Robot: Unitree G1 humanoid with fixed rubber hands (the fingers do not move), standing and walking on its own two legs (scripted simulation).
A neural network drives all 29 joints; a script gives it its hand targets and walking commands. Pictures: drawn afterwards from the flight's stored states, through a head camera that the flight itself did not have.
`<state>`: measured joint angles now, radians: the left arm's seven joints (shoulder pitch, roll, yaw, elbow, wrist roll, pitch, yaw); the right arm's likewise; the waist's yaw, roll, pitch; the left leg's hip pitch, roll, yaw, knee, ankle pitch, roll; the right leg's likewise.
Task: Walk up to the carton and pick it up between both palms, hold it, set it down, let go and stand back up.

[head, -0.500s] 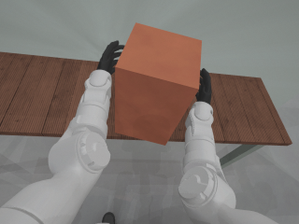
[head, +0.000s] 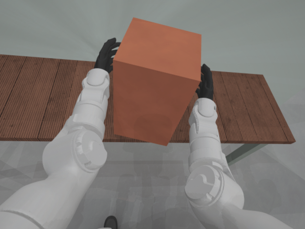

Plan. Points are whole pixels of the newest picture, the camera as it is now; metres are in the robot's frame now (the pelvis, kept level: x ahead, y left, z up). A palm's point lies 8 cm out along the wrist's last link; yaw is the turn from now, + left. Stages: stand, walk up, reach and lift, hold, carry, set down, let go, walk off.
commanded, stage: set down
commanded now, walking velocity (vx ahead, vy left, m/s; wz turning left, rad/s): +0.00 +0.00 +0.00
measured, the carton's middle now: (152, 90) +0.46 +0.00 +0.05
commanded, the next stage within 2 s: none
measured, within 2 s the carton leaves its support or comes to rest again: neither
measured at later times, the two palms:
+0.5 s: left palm (80, 68) +0.49 +0.20 +0.07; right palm (200, 95) +0.44 -0.13 +0.06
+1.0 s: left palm (72, 41) +0.46 +0.20 +0.18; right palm (223, 74) +0.42 -0.14 +0.17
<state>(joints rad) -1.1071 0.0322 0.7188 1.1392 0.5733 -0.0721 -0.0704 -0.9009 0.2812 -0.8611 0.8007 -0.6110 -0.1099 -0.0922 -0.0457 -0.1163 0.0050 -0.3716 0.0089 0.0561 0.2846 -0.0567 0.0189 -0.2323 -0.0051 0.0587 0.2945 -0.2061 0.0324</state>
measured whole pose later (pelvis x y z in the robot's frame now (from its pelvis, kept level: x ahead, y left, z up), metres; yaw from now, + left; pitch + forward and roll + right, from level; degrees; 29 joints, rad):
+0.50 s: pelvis +0.00 +0.00 -0.02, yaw +1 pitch +21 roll -3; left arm -1.15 0.33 0.09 1.40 -0.07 -0.18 0.01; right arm -0.95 0.01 -0.29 1.16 0.03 -0.16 -0.24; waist -0.10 -0.05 -0.19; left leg -0.74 0.04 0.01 0.53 -0.15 0.01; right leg -0.53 0.04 0.02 0.42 -0.25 0.03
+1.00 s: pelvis -0.02 +0.00 -0.01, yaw +1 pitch +13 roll -2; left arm -1.28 0.41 -0.08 1.37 -0.28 0.08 0.00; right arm -1.11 -0.09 -0.11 1.10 0.26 0.17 -0.27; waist -0.14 -0.06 -0.19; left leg -0.61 0.04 0.00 0.46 -0.09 0.01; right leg -0.43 0.03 0.01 0.43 -0.23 0.02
